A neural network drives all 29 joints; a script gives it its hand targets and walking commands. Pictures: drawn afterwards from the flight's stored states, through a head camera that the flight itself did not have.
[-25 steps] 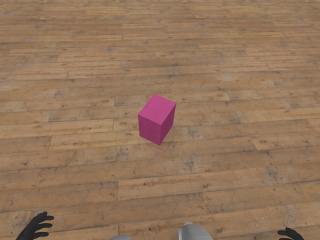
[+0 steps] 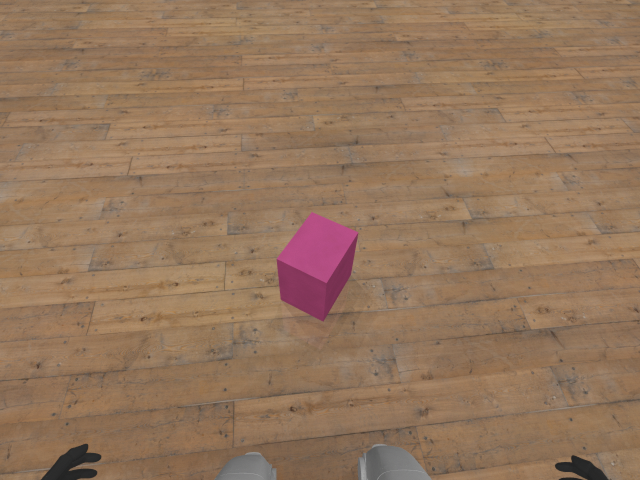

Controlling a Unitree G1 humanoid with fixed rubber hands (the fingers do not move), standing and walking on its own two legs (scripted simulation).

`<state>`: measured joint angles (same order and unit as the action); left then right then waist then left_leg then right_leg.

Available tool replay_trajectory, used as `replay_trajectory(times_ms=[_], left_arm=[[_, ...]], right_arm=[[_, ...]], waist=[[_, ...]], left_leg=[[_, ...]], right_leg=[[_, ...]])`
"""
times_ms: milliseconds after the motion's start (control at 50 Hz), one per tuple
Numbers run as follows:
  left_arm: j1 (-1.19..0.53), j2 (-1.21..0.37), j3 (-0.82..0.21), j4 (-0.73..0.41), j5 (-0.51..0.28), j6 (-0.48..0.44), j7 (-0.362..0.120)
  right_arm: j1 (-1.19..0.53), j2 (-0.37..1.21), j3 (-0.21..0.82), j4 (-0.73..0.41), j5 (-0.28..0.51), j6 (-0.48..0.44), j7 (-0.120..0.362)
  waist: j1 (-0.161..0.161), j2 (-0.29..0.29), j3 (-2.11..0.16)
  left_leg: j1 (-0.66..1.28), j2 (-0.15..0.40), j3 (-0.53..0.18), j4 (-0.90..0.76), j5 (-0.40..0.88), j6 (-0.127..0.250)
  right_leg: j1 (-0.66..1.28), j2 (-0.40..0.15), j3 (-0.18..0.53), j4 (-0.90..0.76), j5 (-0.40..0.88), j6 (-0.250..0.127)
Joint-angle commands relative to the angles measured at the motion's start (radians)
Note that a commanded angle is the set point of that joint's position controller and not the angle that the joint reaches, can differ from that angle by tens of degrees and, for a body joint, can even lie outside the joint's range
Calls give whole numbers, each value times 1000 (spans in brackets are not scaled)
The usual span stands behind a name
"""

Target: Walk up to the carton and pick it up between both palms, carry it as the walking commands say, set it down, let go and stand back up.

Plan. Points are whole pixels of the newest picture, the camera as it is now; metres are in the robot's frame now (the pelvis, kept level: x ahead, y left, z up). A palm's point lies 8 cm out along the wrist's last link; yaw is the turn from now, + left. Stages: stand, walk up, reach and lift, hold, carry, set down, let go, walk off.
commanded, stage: walk up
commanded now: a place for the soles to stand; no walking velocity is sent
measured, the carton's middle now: (317, 267) +0.79 +0.01 -0.62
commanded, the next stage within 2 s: none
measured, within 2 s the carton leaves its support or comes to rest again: neither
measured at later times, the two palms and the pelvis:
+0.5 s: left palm (57, 426) +0.19 +0.35 -0.08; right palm (570, 426) +0.19 -0.31 -0.06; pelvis +0.10 +0.02 +0.00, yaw +0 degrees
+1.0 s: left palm (87, 380) +0.25 +0.33 -0.09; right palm (564, 406) +0.22 -0.32 -0.08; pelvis +0.13 +0.00 -0.01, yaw +0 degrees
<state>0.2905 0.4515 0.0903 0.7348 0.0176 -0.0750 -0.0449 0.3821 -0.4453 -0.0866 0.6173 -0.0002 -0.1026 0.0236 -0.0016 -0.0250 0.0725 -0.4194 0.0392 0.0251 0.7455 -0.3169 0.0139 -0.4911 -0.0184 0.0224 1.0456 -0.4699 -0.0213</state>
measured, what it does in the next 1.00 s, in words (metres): walks ahead: right foot, then left foot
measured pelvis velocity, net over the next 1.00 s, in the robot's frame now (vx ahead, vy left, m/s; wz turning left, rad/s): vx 0.13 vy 0.00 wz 0.00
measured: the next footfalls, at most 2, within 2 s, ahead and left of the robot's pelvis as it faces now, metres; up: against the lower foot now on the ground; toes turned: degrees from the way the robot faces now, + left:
right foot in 0.10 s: +0.13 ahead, -0.14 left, +0.00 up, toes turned -1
left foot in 0.36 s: +0.20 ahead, +0.14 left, +0.00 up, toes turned +2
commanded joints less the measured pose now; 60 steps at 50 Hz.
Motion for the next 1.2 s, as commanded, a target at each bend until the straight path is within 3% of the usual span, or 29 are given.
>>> replay_trajectory(times_ms=[0,40,60,80,100,140,240,280,300,320,340,360,400,460,500,540,560,580,600,660,720,740,780,820,840,940,1020,1080,1180], left_arm=[[110,160,44,-16,-17,-35,3],[209,194,61,13,-13,-49,20],[274,236,80,24,-3,-56,33],[267,336,101,9,10,-63,40],[229,364,97,-13,7,-60,48],[143,306,79,-27,-7,-58,53],[79,302,62,-55,-1,-37,30],[8,272,46,-74,-11,-17,17],[48,186,19,-86,-13,-16,23],[61,85,-1,-111,-26,-22,27],[9,149,14,-123,-13,-15,42],[-8,226,35,-96,-6,-3,49],[43,206,24,-65,-19,-1,38],[104,162,38,-48,-24,-9,33],[106,155,31,-12,-25,-12,37],[143,187,37,12,0,-28,54],[150,262,65,14,12,-31,62],[49,294,56,-19,15,-31,67],[-3,305,46,-26,0,-24,61],[-138,201,9,-16,-8,-2,58],[-78,154,7,10,-17,8,47],[-54,166,8,13,-21,13,46],[-40,183,13,49,-15,1,48],[-91,222,15,32,2,-5,45],[-119,225,22,29,-6,-1,45],[-96,173,0,47,-15,10,35],[-133,190,8,48,-8,1,39],[-126,198,4,60,-6,2,43],[-153,186,5,60,-13,14,44]], right_arm=[[54,-254,-76,-19,-27,4,3],[-18,-203,-55,-50,-15,20,7],[0,-151,-36,-63,-12,18,7],[-20,-101,-11,-87,-2,14,6],[-122,-175,-34,-97,-23,19,-3],[-134,-226,-41,-58,-19,19,-10],[-44,-199,-57,-14,-16,4,18],[95,-184,-71,29,-16,-10,5],[192,-240,-98,48,-35,-17,-8],[258,-345,-112,61,-49,-26,-27],[181,-375,-98,5,-22,-23,-31],[84,-335,-94,-3,-11,-13,-34],[66,-313,-81,11,-13,-4,-37],[34,-270,-77,-9,-24,6,-26],[-28,-234,-57,-11,-12,26,-23],[-54,-179,-30,-26,0,35,-28],[-45,-136,-21,-45,8,40,-26],[-45,-126,-12,-28,5,53,-35],[-88,-195,-26,-8,-2,62,-37],[-10,-171,-32,74,-10,41,-29],[-43,-265,-34,45,-28,18,-38],[-64,-275,-34,32,-19,13,-42],[-128,-217,-12,35,-16,25,-35],[-72,-177,-10,43,-3,36,-38],[-61,-193,-13,54,-5,34,-39],[-94,-235,-12,50,-27,15,-38],[-87,-193,1,41,-13,21,-42],[-67,-191,-14,49,-11,21,-42],[-86,-207,-14,48,-21,26,-42]], waist=[[-19,219,-132],[66,113,-140],[107,12,-204],[125,-213,-189],[129,-155,-168],[71,23,44],[22,-124,62],[-63,-160,-26],[-106,31,-85],[-124,384,-138],[-100,241,-77],[-75,89,-34],[-24,49,-3],[-22,242,-66],[9,166,-100],[59,77,-156],[62,-112,-151],[26,-162,-135],[13,-58,-90],[-56,-57,-30],[-11,181,-61],[5,133,-48],[49,55,-92],[-12,-92,-108],[-25,-34,-96],[20,137,-127],[3,-21,-150],[-16,6,-177],[3,34,-140]], left_leg=[[153,213,-230,-255,84,237],[4,123,-108,-17,51,154],[-127,85,-49,189,110,106],[-370,-24,11,361,-114,38],[-482,-4,-37,441,-252,32],[-479,66,-108,422,-204,48],[-121,13,14,125,-210,29],[226,-52,109,-102,-38,35],[399,-55,32,-208,-42,44],[536,222,-510,-354,-146,157],[438,402,-723,-410,-42,236],[340,369,-629,-358,-24,262],[216,307,-451,-317,150,272],[155,252,-279,-251,287,261],[73,185,-184,-160,350,218],[-13,144,-93,38,299,124],[-153,44,-20,231,104,57],[-210,5,-18,240,-228,29],[-97,34,-63,264,-289,38],[119,-7,-3,-33,-111,70],[104,226,-418,-261,-170,168],[60,262,-412,-244,-71,202],[-61,160,-231,-141,5,129],[-46,29,-60,-4,-81,41],[12,17,-28,-2,-70,41],[55,141,-220,-175,-21,117],[6,57,-93,-54,21,71],[106,55,-77,-37,84,69],[11,80,-139,-106,-44,96]], right_leg=[[45,7,-97,-294,41,-10],[303,63,-114,-496,141,-9],[474,-37,73,-554,128,-52],[554,-264,528,-649,-47,-179],[549,-404,731,-711,-74,-288],[333,-350,587,-663,23,-291],[98,-236,326,-610,109,-248],[-23,-143,161,-418,220,-177],[-102,-95,94,-177,281,-126],[-342,21,-29,182,183,-30],[-416,53,47,188,-40,-32],[-330,-28,81,144,-52,-33],[-204,-45,33,50,-20,-21],[-67,-15,-57,-105,-34,-6],[127,31,-103,-298,111,-9],[263,18,-43,-442,288,-48],[340,-149,271,-538,304,-80],[270,-338,578,-618,246,-206],[137,-339,529,-600,194,-262],[-90,-133,243,-483,85,-136],[-90,11,12,-191,129,-22],[-16,-4,-21,-227,40,-22],[175,-21,72,-377,74,-55],[148,-136,283,-492,110,-131],[89,-150,294,-470,145,-146],[77,-26,55,-312,175,-44],[166,-92,182,-405,253,-98],[115,-98,176,-365,364,-97],[104,-69,139,-367,143,-79]])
